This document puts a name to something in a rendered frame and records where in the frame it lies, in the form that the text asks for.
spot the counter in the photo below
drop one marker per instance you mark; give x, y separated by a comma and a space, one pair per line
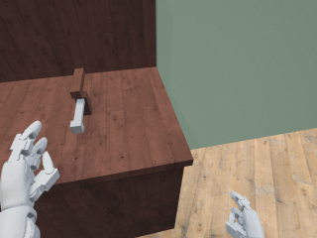
121, 177

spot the left robot forearm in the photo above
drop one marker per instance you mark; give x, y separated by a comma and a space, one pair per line
19, 222

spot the robot right hand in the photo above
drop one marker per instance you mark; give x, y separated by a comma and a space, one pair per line
249, 224

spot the robot left hand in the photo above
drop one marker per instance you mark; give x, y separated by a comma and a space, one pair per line
17, 173

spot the tap lever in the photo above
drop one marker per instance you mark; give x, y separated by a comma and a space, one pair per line
76, 126

